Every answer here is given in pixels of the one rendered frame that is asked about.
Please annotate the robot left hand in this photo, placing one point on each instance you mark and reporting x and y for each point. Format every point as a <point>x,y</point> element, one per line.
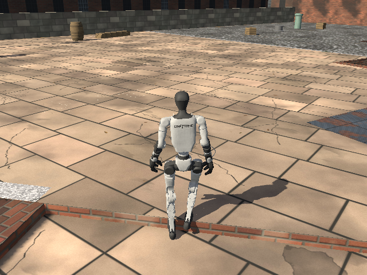
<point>152,164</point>

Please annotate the left robot shin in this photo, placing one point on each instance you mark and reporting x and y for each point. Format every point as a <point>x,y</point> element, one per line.
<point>170,212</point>

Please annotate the robot left upper arm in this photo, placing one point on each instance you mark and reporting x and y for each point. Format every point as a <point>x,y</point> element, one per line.
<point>164,122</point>

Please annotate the right robot forearm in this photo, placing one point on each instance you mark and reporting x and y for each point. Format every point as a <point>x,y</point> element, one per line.
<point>207,152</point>

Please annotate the robot right upper arm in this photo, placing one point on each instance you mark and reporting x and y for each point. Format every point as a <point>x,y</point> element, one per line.
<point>200,120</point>

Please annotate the left robot forearm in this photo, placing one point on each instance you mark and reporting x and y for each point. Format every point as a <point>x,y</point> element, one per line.
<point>156,152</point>

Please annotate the robot shin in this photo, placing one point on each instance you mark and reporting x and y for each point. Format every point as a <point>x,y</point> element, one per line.
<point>170,212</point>
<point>191,202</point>

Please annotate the robot right hand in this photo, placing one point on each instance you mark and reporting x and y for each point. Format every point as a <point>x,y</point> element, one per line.
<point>209,166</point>

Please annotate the right robot shin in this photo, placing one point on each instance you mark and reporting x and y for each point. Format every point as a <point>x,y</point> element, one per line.
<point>191,202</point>

